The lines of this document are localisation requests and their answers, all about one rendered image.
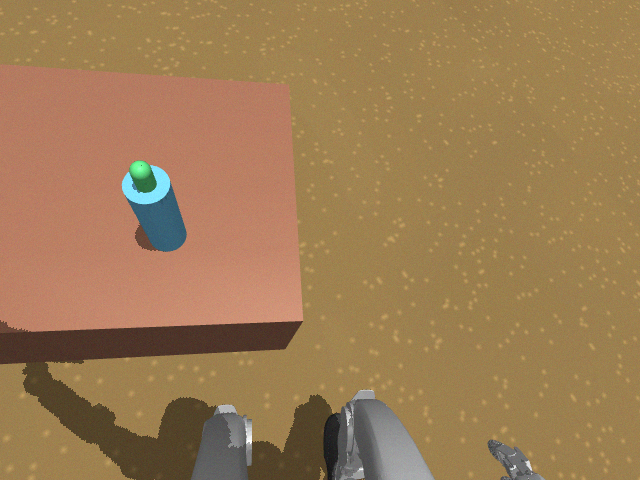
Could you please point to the bottle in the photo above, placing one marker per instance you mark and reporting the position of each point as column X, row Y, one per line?
column 150, row 194

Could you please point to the right robot hand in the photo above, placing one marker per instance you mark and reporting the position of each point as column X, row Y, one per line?
column 515, row 462

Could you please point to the right robot foot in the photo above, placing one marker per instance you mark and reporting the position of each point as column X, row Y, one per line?
column 331, row 431

